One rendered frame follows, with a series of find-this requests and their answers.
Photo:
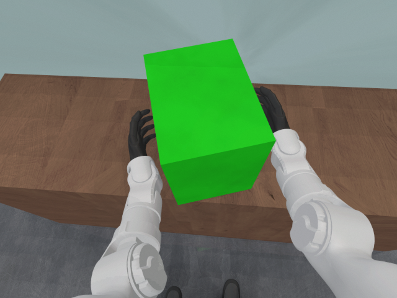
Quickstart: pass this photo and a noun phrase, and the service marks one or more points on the pedestal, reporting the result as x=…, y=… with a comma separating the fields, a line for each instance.
x=64, y=156

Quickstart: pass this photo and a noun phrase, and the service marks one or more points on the carton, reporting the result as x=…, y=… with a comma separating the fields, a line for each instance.
x=212, y=134

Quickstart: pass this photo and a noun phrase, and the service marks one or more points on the robot left forearm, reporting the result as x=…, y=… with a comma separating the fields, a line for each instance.
x=142, y=213

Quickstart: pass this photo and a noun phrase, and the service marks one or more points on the right robot upper arm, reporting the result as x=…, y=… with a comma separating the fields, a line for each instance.
x=338, y=242

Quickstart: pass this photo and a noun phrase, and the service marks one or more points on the left robot upper arm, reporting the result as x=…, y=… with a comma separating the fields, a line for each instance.
x=136, y=271

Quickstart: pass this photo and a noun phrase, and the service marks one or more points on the robot right hand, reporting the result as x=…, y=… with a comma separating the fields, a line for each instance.
x=272, y=109

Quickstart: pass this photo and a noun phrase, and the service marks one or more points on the robot right forearm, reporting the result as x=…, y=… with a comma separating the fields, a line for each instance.
x=298, y=181

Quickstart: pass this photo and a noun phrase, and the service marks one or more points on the robot right foot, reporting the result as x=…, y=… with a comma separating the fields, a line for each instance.
x=231, y=289

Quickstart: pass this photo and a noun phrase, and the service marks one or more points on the robot left hand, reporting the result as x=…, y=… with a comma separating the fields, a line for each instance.
x=136, y=142

